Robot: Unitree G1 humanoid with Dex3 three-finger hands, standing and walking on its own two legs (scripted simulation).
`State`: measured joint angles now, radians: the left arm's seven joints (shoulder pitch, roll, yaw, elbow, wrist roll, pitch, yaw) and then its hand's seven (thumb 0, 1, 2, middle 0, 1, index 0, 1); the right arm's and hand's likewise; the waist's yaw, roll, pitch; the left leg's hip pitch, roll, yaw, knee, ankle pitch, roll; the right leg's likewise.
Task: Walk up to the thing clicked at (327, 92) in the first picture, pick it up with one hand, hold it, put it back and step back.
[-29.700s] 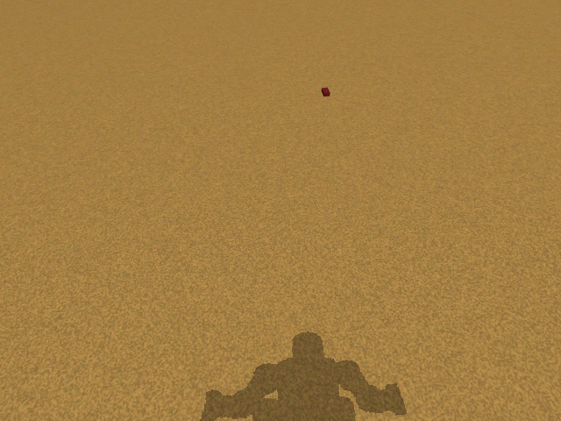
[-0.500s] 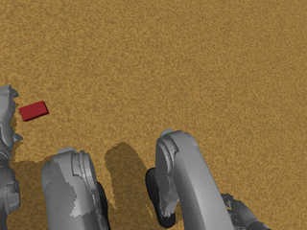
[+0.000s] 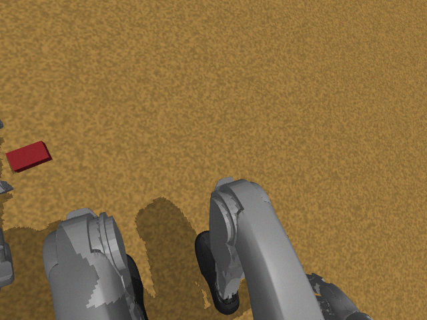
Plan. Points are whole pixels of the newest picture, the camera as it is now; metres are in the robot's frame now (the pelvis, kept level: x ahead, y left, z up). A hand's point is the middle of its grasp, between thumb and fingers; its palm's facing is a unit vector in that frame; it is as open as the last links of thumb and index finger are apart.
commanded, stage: rise first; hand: left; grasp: from above
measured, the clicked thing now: (29, 156) +0.46 +0.32 -0.30
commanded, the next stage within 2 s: approach in 0.80 s
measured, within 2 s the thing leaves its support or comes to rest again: neither
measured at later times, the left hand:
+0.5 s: hand out of the picture +0.42 +0.35 -0.18, palm faces -0.41 -0.17 -0.89, open 12.8 cm
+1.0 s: hand out of the picture +0.42 +0.35 -0.18, palm faces -0.42 -0.16 -0.90, open 12.5 cm
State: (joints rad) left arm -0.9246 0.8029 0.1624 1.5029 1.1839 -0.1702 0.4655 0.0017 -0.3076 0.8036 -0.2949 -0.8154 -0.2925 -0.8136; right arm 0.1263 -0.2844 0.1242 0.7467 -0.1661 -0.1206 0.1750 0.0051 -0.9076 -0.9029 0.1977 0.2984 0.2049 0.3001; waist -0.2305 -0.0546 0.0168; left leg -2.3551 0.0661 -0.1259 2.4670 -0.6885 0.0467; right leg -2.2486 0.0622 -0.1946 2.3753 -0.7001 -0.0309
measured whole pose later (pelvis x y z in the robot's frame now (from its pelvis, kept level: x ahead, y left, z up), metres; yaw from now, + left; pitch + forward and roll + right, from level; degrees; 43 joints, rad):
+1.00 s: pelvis +0.00 +0.00 +0.00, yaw +0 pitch +32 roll -10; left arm -0.92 0.80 0.12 1.48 1.19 -0.17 0.45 0.00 -0.26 0.76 -0.35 -0.75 -0.34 -0.75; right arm 0.14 -0.29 0.13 0.74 -0.16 -0.13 0.19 0.01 -0.91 -0.90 0.20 0.30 0.20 0.30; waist -0.23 -0.05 -0.01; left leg -2.36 0.06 -0.12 2.46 -0.68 0.05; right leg -2.25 0.06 -0.19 2.37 -0.69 -0.02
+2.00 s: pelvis +0.00 +0.00 +0.01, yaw +0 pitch +33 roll -10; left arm -1.11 0.76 0.06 1.60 1.21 -0.10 0.48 0.00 -0.30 0.83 -0.36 -0.71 -0.33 -0.74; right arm 0.10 -0.31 0.15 0.71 -0.17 -0.16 0.19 0.00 -0.90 -0.90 0.20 0.30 0.20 0.30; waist -0.29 -0.05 -0.02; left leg -2.36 0.05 -0.13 2.44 -0.67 0.04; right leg -2.24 0.06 -0.19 2.35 -0.69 -0.03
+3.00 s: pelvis +0.00 +0.00 -0.01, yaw -2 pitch +29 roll -12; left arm -1.04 0.91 0.15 1.70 1.24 -0.20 0.59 0.00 -0.24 0.75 -0.36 -0.67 -0.34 -0.68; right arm 0.15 -0.32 0.25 0.71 -0.24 -0.22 0.24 0.01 -0.89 -0.90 0.20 0.30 0.20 0.30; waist -0.34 -0.12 0.12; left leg -2.37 0.06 -0.17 2.53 -0.69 0.05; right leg -2.24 0.08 -0.23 2.40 -0.69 -0.02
